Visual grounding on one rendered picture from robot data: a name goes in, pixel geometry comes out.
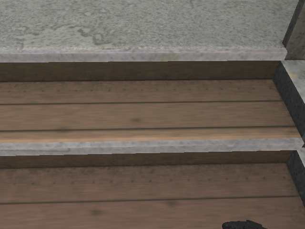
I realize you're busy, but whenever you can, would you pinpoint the right robot hand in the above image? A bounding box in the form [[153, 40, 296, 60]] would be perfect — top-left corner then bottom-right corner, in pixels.
[[222, 219, 267, 229]]

